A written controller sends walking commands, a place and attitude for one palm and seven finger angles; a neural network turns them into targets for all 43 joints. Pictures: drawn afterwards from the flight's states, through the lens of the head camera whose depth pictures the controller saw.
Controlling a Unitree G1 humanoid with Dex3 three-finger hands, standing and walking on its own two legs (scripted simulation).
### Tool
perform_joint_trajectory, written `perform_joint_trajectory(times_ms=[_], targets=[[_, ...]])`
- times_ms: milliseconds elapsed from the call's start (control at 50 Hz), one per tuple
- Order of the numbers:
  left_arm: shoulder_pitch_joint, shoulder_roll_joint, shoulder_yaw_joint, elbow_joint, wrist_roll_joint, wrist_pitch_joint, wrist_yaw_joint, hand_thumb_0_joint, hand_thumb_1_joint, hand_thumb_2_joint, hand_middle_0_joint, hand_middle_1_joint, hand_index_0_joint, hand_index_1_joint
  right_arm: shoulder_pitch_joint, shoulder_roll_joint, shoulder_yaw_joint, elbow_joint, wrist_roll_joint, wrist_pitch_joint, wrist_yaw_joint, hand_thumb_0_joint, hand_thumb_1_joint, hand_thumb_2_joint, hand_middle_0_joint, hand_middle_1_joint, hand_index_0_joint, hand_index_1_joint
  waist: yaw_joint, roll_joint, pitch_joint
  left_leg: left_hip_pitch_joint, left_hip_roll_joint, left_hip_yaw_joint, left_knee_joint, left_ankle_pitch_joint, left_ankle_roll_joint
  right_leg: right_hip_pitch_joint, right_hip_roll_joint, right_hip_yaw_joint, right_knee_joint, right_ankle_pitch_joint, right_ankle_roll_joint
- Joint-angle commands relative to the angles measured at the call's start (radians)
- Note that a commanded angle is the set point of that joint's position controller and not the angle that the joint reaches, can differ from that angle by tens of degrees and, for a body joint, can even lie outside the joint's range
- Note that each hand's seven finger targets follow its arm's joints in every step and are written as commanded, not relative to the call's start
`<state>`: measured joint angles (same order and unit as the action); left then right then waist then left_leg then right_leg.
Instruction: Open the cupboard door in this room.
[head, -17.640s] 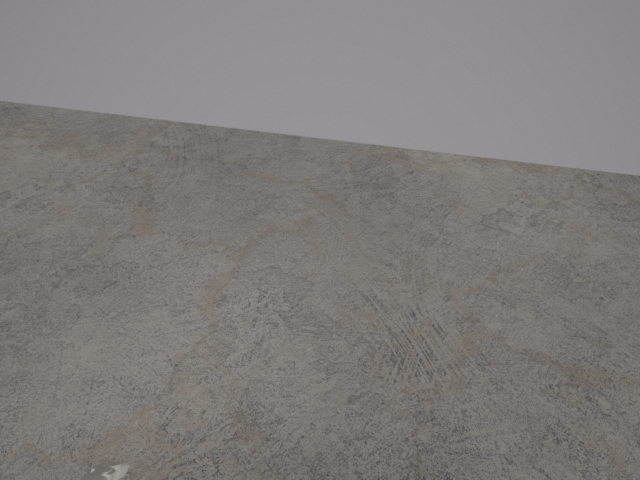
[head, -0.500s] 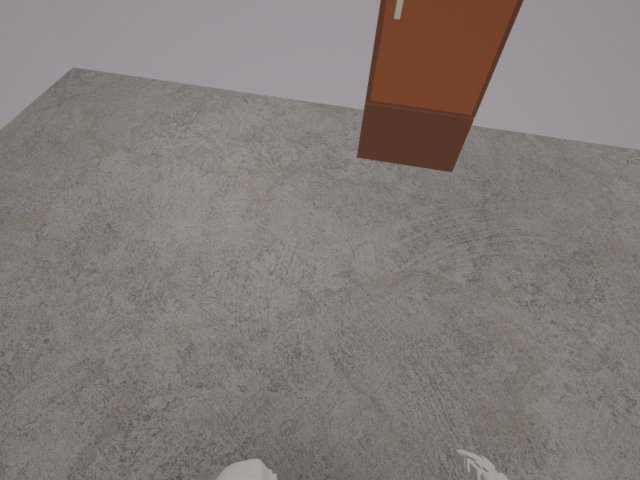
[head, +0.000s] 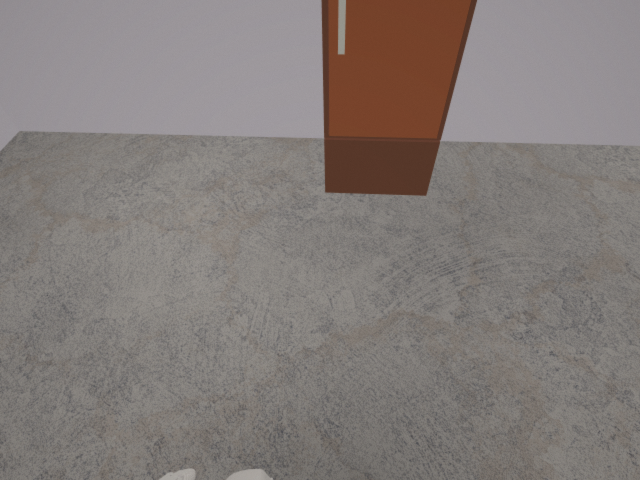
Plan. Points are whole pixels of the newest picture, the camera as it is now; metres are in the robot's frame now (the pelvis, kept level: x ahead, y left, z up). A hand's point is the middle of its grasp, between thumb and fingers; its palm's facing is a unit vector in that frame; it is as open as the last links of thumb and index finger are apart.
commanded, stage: stand and wait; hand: left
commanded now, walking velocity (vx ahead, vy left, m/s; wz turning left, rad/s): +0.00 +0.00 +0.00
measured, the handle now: (342, 23) +1.32 -0.03 -0.01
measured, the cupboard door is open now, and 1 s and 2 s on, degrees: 0 0 0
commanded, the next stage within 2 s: look at it before walking up in 1.04 s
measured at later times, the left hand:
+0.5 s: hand out of the picture +0.08 +0.21 -0.18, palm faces +0.04 -0.99 -0.16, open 7.3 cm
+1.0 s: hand out of the picture +0.10 +0.17 -0.17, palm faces +0.03 -0.99 -0.17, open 7.3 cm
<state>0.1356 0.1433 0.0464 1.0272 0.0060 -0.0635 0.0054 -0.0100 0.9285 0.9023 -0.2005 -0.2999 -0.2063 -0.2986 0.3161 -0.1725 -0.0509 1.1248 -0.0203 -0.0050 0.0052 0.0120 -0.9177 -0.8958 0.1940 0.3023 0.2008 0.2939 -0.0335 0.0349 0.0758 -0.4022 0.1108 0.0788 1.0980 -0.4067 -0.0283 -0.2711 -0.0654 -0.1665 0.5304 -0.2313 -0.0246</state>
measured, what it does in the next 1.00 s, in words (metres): walks ahead: left foot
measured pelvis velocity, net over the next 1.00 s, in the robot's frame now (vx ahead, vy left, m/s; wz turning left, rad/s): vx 0.12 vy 0.02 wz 0.01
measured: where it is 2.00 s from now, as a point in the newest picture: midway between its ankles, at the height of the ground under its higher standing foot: outside the picture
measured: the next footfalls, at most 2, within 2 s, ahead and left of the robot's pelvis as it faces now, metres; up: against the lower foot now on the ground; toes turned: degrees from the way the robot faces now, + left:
left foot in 0.20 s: +0.16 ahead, +0.14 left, +0.00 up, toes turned +9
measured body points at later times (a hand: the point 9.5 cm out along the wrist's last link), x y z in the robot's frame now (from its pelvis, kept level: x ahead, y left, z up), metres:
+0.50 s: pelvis +0.10 +0.04 +0.00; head +0.09 +0.05 +0.45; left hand +0.08 +0.26 -0.16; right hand +0.16 -0.19 -0.15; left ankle +0.12 +0.13 -0.73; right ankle +0.08 -0.11 -0.73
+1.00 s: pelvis +0.12 +0.02 +0.01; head +0.13 +0.01 +0.46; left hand +0.10 +0.23 -0.15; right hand +0.08 -0.19 -0.16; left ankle +0.12 +0.13 -0.73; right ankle +0.08 -0.11 -0.73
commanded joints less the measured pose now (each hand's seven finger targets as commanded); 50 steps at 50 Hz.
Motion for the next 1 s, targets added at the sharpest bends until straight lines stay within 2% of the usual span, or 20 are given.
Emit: perform_joint_trajectory(times_ms=[0,80,120,140,160,180,200,220,240,280,340,360,400,420,440,460,480,660,800,980], targets=[[0.086,0.128,0.010,-0.008,0.015,-0.003,0.015,0.000,0.900,0.900,-0.200,-0.300,-0.200,-0.300,0.038,-0.004,0.005,-0.060,0.001,-0.005,-0.004,0.000,-0.900,-0.900,0.200,0.300,0.200,0.300,0.015,-0.178,-0.044,-0.014,0.023,0.006,-0.164,0.069,-0.029,0.020,-0.225,0.136,-0.275,0.327,-0.103],[0.098,0.158,0.009,0.021,0.013,0.007,0.016,0.000,0.900,0.900,-0.200,-0.300,-0.200,-0.300,-0.012,-0.007,0.015,-0.071,0.007,-0.016,-0.004,0.000,-0.900,-0.900,0.200,0.300,0.200,0.300,0.032,-0.202,-0.061,0.057,-0.004,0.028,-0.401,0.136,-0.031,0.080,-0.205,0.120,-0.226,0.350,-0.099],[0.087,0.156,0.003,0.036,0.006,0.017,0.017,0.000,0.900,0.900,-0.200,-0.300,-0.200,-0.300,-0.003,-0.021,0.018,-0.059,0.005,-0.022,-0.007,0.000,-0.900,-0.900,0.200,0.300,0.200,0.300,0.015,-0.189,-0.060,0.184,-0.019,0.044,-0.554,0.259,-0.032,0.033,-0.171,0.101,-0.189,0.255,-0.062],[0.090,0.145,0.002,0.043,0.004,0.024,0.019,0.000,0.900,0.900,-0.200,-0.300,-0.200,-0.300,0.016,-0.043,0.015,-0.048,0.005,-0.030,-0.006,0.000,-0.900,-0.900,0.200,0.300,0.200,0.300,0.007,-0.125,-0.066,0.273,-0.008,0.032,-0.623,0.350,-0.030,-0.011,-0.147,0.096,-0.144,0.177,-0.035],[0.121,0.124,-0.006,0.046,0.005,0.031,0.019,0.000,0.900,0.900,-0.200,-0.300,-0.200,-0.300,0.043,-0.088,0.010,-0.039,0.003,-0.038,-0.007,0.000,-0.900,-0.900,0.200,0.300,0.200,0.300,0.004,0.005,-0.080,0.336,0.050,-0.033,-0.660,0.467,-0.013,-0.047,-0.094,0.077,-0.080,0.058,0.002],[0.148,0.093,-0.009,0.046,0.005,0.038,0.021,0.000,0.900,0.900,-0.200,-0.300,-0.200,-0.300,0.051,-0.137,0.004,-0.038,-0.002,-0.037,-0.011,0.000,-0.900,-0.900,0.200,0.300,0.200,0.300,0.010,0.110,-0.069,0.306,0.147,-0.124,-0.707,0.511,0.037,-0.039,-0.039,0.053,-0.039,-0.096,0.036],[0.178,0.069,-0.018,0.061,0.001,0.049,0.020,0.000,0.900,0.900,-0.200,-0.300,-0.200,-0.300,0.009,-0.164,0.003,-0.039,-0.001,-0.033,-0.018,0.000,-0.900,-0.900,0.200,0.300,0.200,0.300,0.021,0.227,-0.075,0.250,0.222,-0.230,-0.813,0.396,0.093,-0.014,-0.015,0.029,0.040,-0.193,0.065],[0.162,0.077,-0.022,0.068,0.004,0.056,0.020,0.000,0.900,0.900,-0.200,-0.300,-0.200,-0.300,-0.017,-0.159,0.003,-0.045,0.001,-0.028,-0.026,0.000,-0.900,-0.900,0.200,0.300,0.200,0.300,0.014,0.262,-0.042,0.208,0.230,-0.268,-0.885,0.333,0.126,-0.015,-0.018,0.055,0.128,-0.263,0.065],[0.158,0.085,-0.023,0.072,0.004,0.059,0.016,0.000,0.900,0.900,-0.200,-0.300,-0.200,-0.300,-0.049,-0.149,0.007,-0.049,0.002,-0.028,-0.032,0.000,-0.900,-0.900,0.200,0.300,0.200,0.300,0.029,0.246,-0.012,0.197,0.222,-0.249,-0.888,0.371,0.140,-0.038,-0.034,0.087,0.180,-0.274,0.056],[0.175,0.077,-0.028,0.088,0.004,0.051,0.014,0.000,0.900,0.900,-0.200,-0.300,-0.200,-0.300,-0.063,-0.126,0.013,-0.044,0.003,-0.035,-0.038,0.000,-0.900,-0.900,0.200,0.300,0.200,0.300,0.034,0.167,-0.078,0.293,0.199,-0.182,-0.820,0.590,0.159,-0.045,-0.049,0.113,0.172,-0.253,0.055],[0.194,0.072,-0.032,0.107,0.002,0.045,0.017,0.000,0.900,0.900,-0.200,-0.300,-0.200,-0.300,-0.069,-0.124,0.006,-0.034,0.010,-0.037,-0.039,0.000,-0.900,-0.900,0.200,0.300,0.200,0.300,0.037,0.071,-0.141,0.361,0.157,-0.114,-0.754,0.702,0.143,0.008,-0.039,0.104,0.032,-0.155,0.062],[0.213,0.071,-0.033,0.115,0.004,0.046,0.020,0.000,0.900,0.900,-0.200,-0.300,-0.200,-0.300,-0.075,-0.122,0.004,-0.034,0.013,-0.035,-0.040,0.000,-0.900,-0.900,0.200,0.300,0.200,0.300,0.045,0.051,-0.141,0.343,0.138,-0.094,-0.740,0.662,0.128,0.047,-0.039,0.099,-0.041,-0.083,0.066],[0.242,0.086,-0.040,0.129,0.009,0.042,0.026,0.000,0.900,0.900,-0.200,-0.300,-0.200,-0.300,-0.091,-0.096,0.009,-0.034,0.020,-0.029,-0.035,0.000,-0.900,-0.900,0.200,0.300,0.200,0.300,0.047,-0.019,-0.099,0.287,0.074,-0.050,-0.720,0.458,0.069,0.087,-0.065,0.133,-0.185,0.089,0.058],[0.226,0.095,-0.043,0.127,0.009,0.041,0.028,0.000,0.900,0.900,-0.200,-0.300,-0.200,-0.300,-0.081,-0.082,0.013,-0.032,0.021,-0.026,-0.029,0.000,-0.900,-0.900,0.200,0.300,0.200,0.300,0.031,-0.025,-0.077,0.266,0.051,-0.046,-0.749,0.348,0.048,0.084,-0.082,0.148,-0.199,0.094,0.047],[0.217,0.105,-0.043,0.121,0.007,0.043,0.029,0.000,0.900,0.900,-0.200,-0.300,-0.200,-0.300,-0.075,-0.082,0.014,-0.027,0.020,-0.023,-0.024,0.000,-0.900,-0.900,0.200,0.300,0.200,0.300,0.032,0.025,-0.050,0.228,0.043,-0.062,-0.785,0.260,0.041,0.089,-0.091,0.144,-0.201,0.053,0.045],[0.204,0.106,-0.042,0.125,0.010,0.043,0.028,0.000,0.900,0.900,-0.200,-0.300,-0.200,-0.300,-0.090,-0.070,0.014,-0.024,0.017,-0.017,-0.024,0.000,-0.900,-0.900,0.200,0.300,0.200,0.300,0.033,-0.061,0.016,0.214,0.037,-0.056,-0.787,0.227,0.033,0.048,-0.078,0.143,-0.204,0.039,0.045],[0.204,0.095,-0.046,0.127,0.010,0.041,0.027,0.000,0.900,0.900,-0.200,-0.300,-0.200,-0.300,-0.078,-0.079,0.014,-0.022,0.015,-0.016,-0.026,0.000,-0.900,-0.900,0.200,0.300,0.200,0.300,0.029,-0.105,0.036,0.228,0.034,-0.051,-0.782,0.247,0.033,0.026,-0.077,0.145,-0.209,0.051,0.043],[0.229,0.096,-0.045,0.111,0.002,0.038,0.036,0.000,0.900,0.900,-0.200,-0.300,-0.200,-0.300,-0.017,-0.067,0.029,0.010,0.016,-0.023,-0.027,0.000,-0.900,-0.900,0.200,0.300,0.200,0.300,0.034,-0.042,0.000,0.254,0.028,-0.039,-0.787,0.325,0.037,0.090,-0.082,0.143,-0.224,0.107,0.035],[0.242,0.088,-0.041,0.111,0.001,0.036,0.039,0.000,0.900,0.900,-0.200,-0.300,-0.200,-0.300,0.019,-0.054,0.030,0.028,0.016,-0.026,-0.033,0.000,-0.900,-0.900,0.200,0.300,0.200,0.300,0.037,-0.038,-0.035,0.272,0.030,-0.032,-0.763,0.390,0.040,0.124,-0.082,0.135,-0.211,0.177,0.027],[0.256,0.069,-0.040,0.111,0.002,0.039,0.043,0.000,0.900,0.900,-0.200,-0.300,-0.200,-0.300,0.041,-0.034,0.027,0.038,0.016,-0.019,-0.036,0.000,-0.900,-0.900,0.200,0.300,0.200,0.300,0.035,-0.047,0.006,0.259,0.028,-0.026,-0.757,0.355,0.039,0.100,-0.076,0.139,-0.216,0.156,0.022]])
